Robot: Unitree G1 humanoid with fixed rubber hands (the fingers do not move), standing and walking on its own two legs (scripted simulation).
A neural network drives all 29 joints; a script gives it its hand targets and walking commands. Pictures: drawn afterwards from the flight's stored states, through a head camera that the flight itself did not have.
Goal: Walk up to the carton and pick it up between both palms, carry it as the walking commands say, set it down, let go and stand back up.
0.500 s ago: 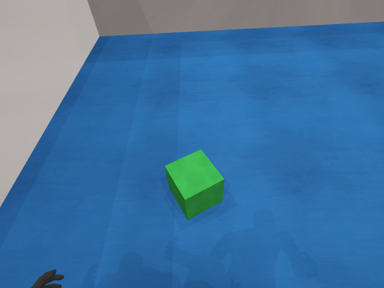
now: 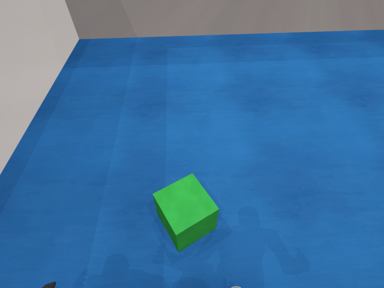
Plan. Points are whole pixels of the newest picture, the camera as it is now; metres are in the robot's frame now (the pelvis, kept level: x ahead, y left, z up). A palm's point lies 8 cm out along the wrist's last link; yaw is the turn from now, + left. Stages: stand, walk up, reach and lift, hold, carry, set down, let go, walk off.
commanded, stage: walk up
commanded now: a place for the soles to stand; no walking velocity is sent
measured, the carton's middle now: (185, 212) +0.59 +0.02 -0.64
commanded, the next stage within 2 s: none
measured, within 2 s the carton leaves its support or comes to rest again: neither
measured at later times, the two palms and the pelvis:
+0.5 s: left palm out of the picture +0.16 +0.32 -0.10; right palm (339, 257) +0.20 -0.32 -0.08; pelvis +0.07 +0.00 +0.01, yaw +1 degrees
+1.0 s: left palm (45, 268) +0.21 +0.32 -0.07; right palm out of the picture +0.12 -0.40 -0.05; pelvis +0.08 -0.03 +0.01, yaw +4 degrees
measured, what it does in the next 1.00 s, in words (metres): steps on the spot: right foot, then left foot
